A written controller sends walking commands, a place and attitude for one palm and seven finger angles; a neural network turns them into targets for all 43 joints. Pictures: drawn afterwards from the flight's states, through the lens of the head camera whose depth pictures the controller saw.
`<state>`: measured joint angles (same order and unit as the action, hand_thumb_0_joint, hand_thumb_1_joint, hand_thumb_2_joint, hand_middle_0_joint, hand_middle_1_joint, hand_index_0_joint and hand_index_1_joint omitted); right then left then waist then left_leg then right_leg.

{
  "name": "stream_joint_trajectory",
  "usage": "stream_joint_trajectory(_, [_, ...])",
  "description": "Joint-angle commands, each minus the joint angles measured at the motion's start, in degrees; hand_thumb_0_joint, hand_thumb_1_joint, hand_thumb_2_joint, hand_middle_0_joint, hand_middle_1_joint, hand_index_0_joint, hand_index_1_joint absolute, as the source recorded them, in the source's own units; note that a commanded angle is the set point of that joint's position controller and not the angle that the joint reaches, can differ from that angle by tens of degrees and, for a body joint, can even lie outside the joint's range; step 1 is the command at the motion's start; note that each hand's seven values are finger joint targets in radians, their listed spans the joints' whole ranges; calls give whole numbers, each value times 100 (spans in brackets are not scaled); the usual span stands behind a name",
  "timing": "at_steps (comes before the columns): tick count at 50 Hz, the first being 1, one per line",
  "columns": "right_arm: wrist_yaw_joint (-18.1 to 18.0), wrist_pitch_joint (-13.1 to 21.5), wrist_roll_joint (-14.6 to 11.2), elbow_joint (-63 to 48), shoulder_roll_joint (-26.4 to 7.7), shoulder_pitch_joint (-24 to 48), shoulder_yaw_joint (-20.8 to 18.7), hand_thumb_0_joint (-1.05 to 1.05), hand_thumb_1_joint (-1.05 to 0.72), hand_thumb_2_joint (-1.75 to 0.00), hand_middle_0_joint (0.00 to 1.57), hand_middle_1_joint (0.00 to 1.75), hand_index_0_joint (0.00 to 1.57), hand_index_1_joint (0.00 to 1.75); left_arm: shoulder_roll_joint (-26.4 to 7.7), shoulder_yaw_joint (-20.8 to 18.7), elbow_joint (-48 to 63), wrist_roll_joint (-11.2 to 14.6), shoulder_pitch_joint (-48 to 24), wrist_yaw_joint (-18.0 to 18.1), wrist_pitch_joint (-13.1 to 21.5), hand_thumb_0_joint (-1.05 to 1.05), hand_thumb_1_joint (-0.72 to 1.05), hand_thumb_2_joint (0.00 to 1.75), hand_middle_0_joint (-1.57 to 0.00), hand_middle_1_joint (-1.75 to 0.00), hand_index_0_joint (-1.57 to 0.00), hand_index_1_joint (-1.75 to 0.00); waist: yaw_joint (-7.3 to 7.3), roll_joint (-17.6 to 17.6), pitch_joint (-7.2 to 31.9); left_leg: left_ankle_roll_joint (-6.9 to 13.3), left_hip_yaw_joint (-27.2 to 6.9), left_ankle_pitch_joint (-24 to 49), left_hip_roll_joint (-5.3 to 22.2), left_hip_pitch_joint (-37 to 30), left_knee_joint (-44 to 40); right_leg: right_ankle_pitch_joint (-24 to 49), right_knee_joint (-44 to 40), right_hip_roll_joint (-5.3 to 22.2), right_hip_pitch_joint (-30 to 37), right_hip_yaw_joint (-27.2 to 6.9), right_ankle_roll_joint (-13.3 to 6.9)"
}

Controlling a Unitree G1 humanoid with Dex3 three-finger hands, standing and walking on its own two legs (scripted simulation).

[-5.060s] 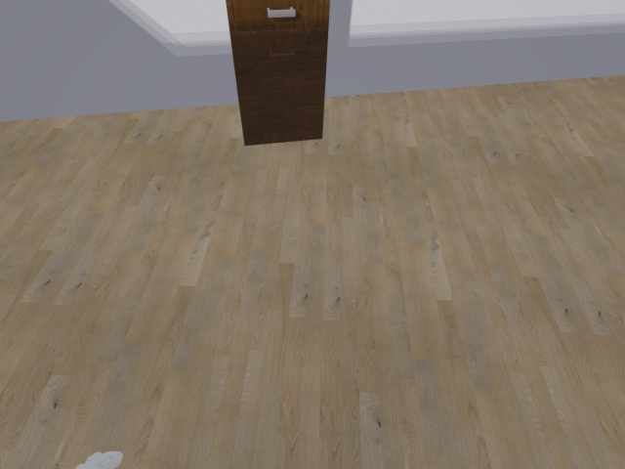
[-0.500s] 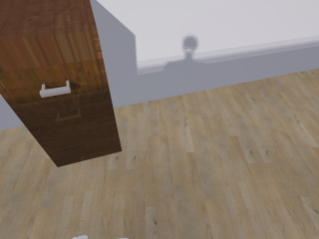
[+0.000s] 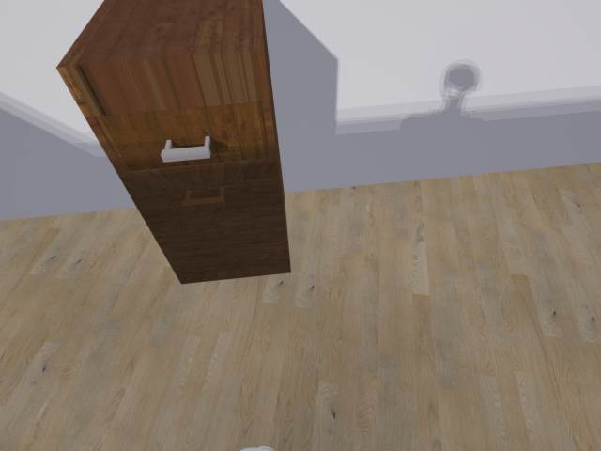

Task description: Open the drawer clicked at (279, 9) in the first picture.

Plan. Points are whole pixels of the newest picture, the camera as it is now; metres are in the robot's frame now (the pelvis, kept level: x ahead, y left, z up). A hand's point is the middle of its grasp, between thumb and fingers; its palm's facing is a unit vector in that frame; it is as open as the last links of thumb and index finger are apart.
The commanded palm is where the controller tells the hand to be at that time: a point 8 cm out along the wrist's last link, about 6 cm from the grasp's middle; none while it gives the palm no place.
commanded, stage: turn to face it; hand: left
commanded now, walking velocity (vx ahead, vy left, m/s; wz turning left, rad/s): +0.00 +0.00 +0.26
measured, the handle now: (187, 148) +0.78 +0.34 -0.09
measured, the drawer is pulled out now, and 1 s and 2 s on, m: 0.00 0.00 0.00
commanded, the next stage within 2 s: take the last steps up to it in 0.04 s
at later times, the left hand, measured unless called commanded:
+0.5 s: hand out of the picture -0.06 +0.22 -0.17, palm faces +0.19 -0.96 -0.19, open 7.3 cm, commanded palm none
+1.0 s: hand (192, 417) +0.19 +0.20 -0.15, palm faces +0.16 -0.96 -0.22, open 7.2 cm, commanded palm none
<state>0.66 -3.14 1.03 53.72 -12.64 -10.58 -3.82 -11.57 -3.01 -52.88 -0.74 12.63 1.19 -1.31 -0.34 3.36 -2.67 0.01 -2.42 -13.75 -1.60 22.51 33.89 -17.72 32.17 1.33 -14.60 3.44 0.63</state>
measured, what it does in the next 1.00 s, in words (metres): walks ahead: left foot, then right foot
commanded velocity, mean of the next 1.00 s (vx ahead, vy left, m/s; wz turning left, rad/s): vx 0.26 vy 0.00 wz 0.05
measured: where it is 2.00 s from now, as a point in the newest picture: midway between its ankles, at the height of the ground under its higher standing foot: (305, 435)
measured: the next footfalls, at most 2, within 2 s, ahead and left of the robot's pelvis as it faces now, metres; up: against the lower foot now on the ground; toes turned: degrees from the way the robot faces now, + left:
left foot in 0.40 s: -0.01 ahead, +0.14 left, +0.00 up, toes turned +12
right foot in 0.80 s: +0.22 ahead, -0.08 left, +0.00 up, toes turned -2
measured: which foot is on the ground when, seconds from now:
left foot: up 0.00-0.38, down 0.40-0.80, up 0.82-1.00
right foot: down 0.00-0.40, up 0.42-0.78, down 0.80-1.00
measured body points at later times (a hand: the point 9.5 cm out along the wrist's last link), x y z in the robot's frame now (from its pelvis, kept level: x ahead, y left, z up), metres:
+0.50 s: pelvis +0.00 +0.03 +0.01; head +0.01 +0.05 +0.46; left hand -0.07 +0.27 -0.15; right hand +0.09 -0.19 -0.13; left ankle -0.05 +0.13 -0.73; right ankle +0.00 -0.10 -0.68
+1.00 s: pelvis +0.16 +0.00 +0.01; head +0.18 -0.01 +0.46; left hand +0.19 +0.25 -0.13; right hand +0.17 -0.23 -0.15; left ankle +0.11 +0.14 -0.65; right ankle +0.18 -0.08 -0.73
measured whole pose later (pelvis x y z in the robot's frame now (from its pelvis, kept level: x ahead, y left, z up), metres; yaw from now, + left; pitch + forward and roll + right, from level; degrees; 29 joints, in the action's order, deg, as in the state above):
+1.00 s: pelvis +0.16 +0.00 +0.01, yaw +7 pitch +0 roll +0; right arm 0.0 0.4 1.7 63.4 -9.9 -17.1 -3.4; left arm -9.0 -3.2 -60.1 -0.8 12.1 0.9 3.9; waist -1.1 2.0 -2.4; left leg -0.4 3.5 -18.3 6.6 26.4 62.1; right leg -12.6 25.7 0.9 -13.1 9.4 -3.1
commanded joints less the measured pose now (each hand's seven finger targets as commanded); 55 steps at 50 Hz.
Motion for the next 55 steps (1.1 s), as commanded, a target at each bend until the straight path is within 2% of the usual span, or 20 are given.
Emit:
stream_joint_trajectory(1, [-3, -13, 11, -476, -631, 293, -230, 0, -90, -90, 20, 30, 20, 30, -1147, -233, 422, -49, 57, 127, 164, 0, 90, 90, -20, -30, -20, -30, 57, -1517, -50, -120, -213, -1384, 82, 770, 2841, 572, -1989, 2135, -280, -1928, -957])
stream_joint_trajectory(3, [34, -30, 10, -223, -500, -27, -196, 0, -90, -90, 20, 30, 20, 30, -879, -156, 465, -49, -271, 120, 190, 0, 90, 90, -20, -30, -20, -30, -162, -1039, -125, -213, -31, -825, 223, 751, 3331, 1341, -1610, 1637, -175, -982, -767])
stream_joint_trajectory(5, [29, -2, -2, -146, -420, -92, -161, 0, -90, -90, 20, 30, 20, 30, -821, -139, 386, -55, -49, 110, 229, 0, 90, 90, -20, -30, -20, -30, -63, -1212, 106, -323, 130, -765, 235, 772, 3112, 1988, -1410, 1506, 359, -606, -733])
stream_joint_trajectory(7, [14, 14, -23, -138, -354, 144, -131, 0, -90, -90, 20, 30, 20, 30, -810, -135, 208, -68, 290, 110, 230, 0, 90, 90, -20, -30, -20, -30, 123, -1268, 140, -374, 251, -930, 262, 661, 2617, 2346, -1351, 1563, 632, -589, -792])
stream_joint_trajectory(13, [54, 187, 7, -163, -204, 528, -1, 0, -90, -90, 20, 30, 20, 30, -1015, -206, -305, -127, 1015, 20, 300, 0, 90, 90, -20, -30, -20, -30, 509, -1429, 151, -233, 598, -1324, 358, 330, 914, 578, -1723, 1810, 1158, -1073, -910])
stream_joint_trajectory(17, [6, 352, -7, 188, -146, -318, 70, 0, -90, -90, 20, 30, 20, 30, -961, -188, -458, -63, 675, -22, 277, 0, 90, 90, -20, -30, -20, -30, 81, -1163, 270, -84, 967, -491, 228, -1404, -995, -287, -1307, 1392, 315, -544, -553])
stream_joint_trajectory(18, [-43, 414, -7, 349, -300, -684, 57, 0, -90, -90, 20, 30, 20, 30, -775, -142, -428, -13, 534, -39, 248, 0, 90, 90, -20, -30, -20, -30, -86, -648, 265, -21, 688, -377, 441, -2146, -1504, -595, -842, 1115, -321, -247, -321])
stream_joint_trajectory(20, [-122, 410, 62, 530, -1100, -1426, -103, 0, -90, -90, 20, 30, 20, 30, -209, 19, -139, -35, 179, -107, 246, 0, 90, 90, -20, -30, -20, -30, -445, 1332, -28, 866, -1728, -1095, 2350, -2773, -2306, -1403, 1280, 234, -2192, 620, 98])
stream_joint_trajectory(21, [-156, 417, 79, 617, -996, -1523, -86, 0, -90, -90, 20, 30, 20, 30, -334, -1, -42, -102, -284, -89, 227, 0, 90, 90, -20, -30, -20, -30, -575, 1220, -338, 1088, -1935, -1336, 2442, -2374, -2521, -1452, 2037, 350, -2380, 239, 45])
stream_joint_trajectory(23, [-190, 457, 48, 537, -708, -1086, 5, 0, -90, -90, 20, 30, 20, 30, -403, -49, -172, -84, -371, -179, 220, 0, 90, 90, -20, -30, -20, -30, -336, 775, -866, 1055, -1483, -1483, 2196, -1767, -2661, -764, 2686, 589, -2501, -105, 17])
stream_joint_trajectory(26, [-213, 582, 20, 517, -521, -898, 51, 0, -90, -90, 20, 30, 20, 30, -266, -22, -434, -79, 92, -244, 212, 0, 90, 90, -20, -30, -20, -30, -60, 460, -559, 870, -497, 59, 1688, -1849, -2507, -69, 2572, 570, -2080, 28, 123])
stream_joint_trajectory(35, [-229, 627, 68, 905, -528, -1357, 4, 0, -90, -90, 20, 30, 20, 30, -121, -16, -260, -31, -575, -257, 241, 0, 90, 90, -20, -30, -20, -30, -145, 485, -603, 871, -17, 1392, 1762, -1871, -2065, 209, 765, 389, -1312, 344, 60])
stream_joint_trajectory(38, [-232, 610, 45, 955, -503, -1251, 16, 0, -90, -90, 20, 30, 20, 30, -274, -104, -531, -46, 279, -244, 326, 0, 90, 90, -20, -30, -20, -30, 307, 125, -229, 632, 244, 1673, 1509, -1362, -995, 603, -88, 67, 329, 536, -101])
stream_joint_trajectory(39, [-205, 640, 0, 960, -388, -1251, 28, 0, -90, -90, 20, 30, 20, 30, -547, -181, -774, -76, 1039, -212, 401, 0, 90, 90, -20, -30, -20, -30, 643, -369, 163, 430, 532, 1596, 1174, -839, 153, 670, -388, 301, 1492, 155, -251])
stream_joint_trajectory(40, [-147, 693, -69, 842, -38, -1425, 82, 0, -90, -90, 20, 30, 20, 30, -1131, -327, -980, -117, 1825, -133, 488, 0, 90, 90, -20, -30, -20, -30, 858, -1757, 865, 151, 1026, -92, 498, 405, 1969, 684, -962, 1793, 2737, -1827, -810])
stream_joint_trajectory(41, [-147, 656, -80, 666, -159, -1290, 76, 0, -90, -90, 20, 30, 20, 30, -1442, -343, -1031, 10, 2078, -108, 471, 0, 90, 90, -20, -30, -20, -30, 826, -1987, 1081, 141, 649, -2004, 283, 821, 3312, 391, -1742, 2527, 2497, -3146, -1262])
stream_joint_trajectory(43, [-109, 573, -34, 599, -101, -680, 10, 0, -90, -90, 20, 30, 20, 30, -952, -246, -758, 10, 979, -36, 418, 0, 90, 90, -20, -30, -20, -30, 533, -1032, 100, 181, 145, -1150, 822, 1243, 3990, -1198, -2171, 2309, 1108, -2686, -1212])
stream_joint_trajectory(44, [-78, 547, 15, 635, -43, -657, 18, 0, -90, -90, 20, 30, 20, 30, -680, -165, -647, -6, 620, -23, 447, 0, 90, 90, -20, -30, -20, -30, 333, -671, -77, 129, 156, -703, 963, 1078, 3786, -821, -2181, 2038, 581, -2050, -1034])
stream_joint_trajectory(48, [-34, 389, 67, 804, 244, -1128, 43, 0, -90, -90, 20, 30, 20, 30, -274, -72, -664, -62, 399, -3, 558, 0, 90, 90, -20, -30, -20, -30, -98, -847, -44, -96, 481, -270, 994, 461, 2749, 575, -2260, 1513, -87, -664, -866])
stream_joint_trajectory(55, [65, 490, 19, 385, 186, -106, 85, 0, -90, -90, 20, 30, 20, 30, -553, -85, -862, -59, 773, -56, 575, 0, 90, 90, -20, -30, -20, -30, 185, -947, -121, -174, 798, -51, 810, 432, 779, 1259, -2053, 1456, 589, -462, -944])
